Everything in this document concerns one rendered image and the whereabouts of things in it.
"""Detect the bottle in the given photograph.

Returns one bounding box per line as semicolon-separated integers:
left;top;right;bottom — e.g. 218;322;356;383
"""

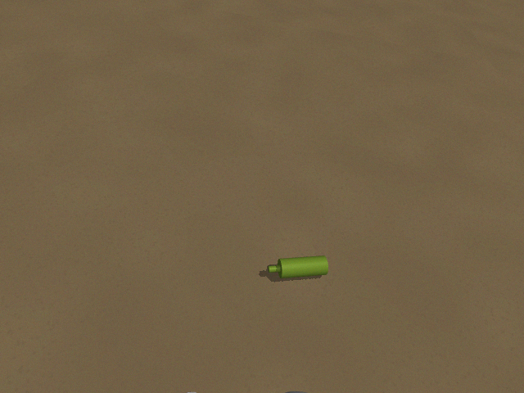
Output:
268;255;328;278

